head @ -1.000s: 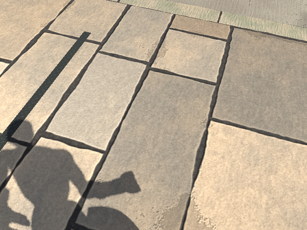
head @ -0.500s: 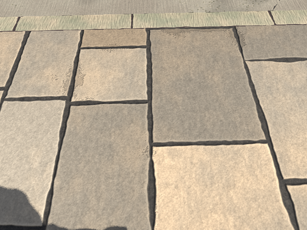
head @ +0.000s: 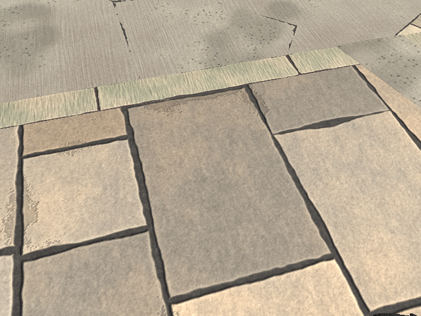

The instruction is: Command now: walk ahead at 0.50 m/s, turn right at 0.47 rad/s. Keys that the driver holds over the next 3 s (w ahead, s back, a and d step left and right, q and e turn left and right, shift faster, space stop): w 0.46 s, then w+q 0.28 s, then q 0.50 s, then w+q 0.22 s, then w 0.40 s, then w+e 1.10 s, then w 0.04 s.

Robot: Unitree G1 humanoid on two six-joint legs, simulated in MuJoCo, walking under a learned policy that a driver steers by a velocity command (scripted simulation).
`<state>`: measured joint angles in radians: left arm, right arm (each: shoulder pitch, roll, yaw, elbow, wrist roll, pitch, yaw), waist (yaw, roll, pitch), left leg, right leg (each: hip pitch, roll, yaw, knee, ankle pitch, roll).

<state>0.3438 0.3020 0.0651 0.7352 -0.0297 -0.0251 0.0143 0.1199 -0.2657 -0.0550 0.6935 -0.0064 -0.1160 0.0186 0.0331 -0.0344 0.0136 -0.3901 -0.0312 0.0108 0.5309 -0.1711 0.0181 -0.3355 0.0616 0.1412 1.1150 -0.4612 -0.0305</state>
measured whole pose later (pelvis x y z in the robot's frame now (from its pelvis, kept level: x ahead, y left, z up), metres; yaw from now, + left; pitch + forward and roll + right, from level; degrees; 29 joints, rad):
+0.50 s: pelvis +0.26 -0.06 +0.00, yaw -5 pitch +2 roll +1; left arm 0.12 0.26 0.04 0.66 0.00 -0.06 -0.03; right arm 0.34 -0.30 -0.04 0.88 0.03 -0.08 0.01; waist -0.04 0.02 0.03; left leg -0.31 0.04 -0.02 1.08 -0.44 0.01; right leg -0.40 0.01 -0.04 0.54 -0.18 -0.05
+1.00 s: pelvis +0.50 -0.03 -0.01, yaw +10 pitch +3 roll -1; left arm 0.23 0.29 0.05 0.79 0.00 -0.05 0.02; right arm 0.10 -0.30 -0.06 0.69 0.00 -0.04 0.04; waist 0.02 0.01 0.07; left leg -0.52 -0.06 0.01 0.59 -0.12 0.08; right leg -0.29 0.01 -0.02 1.17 -0.57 0.05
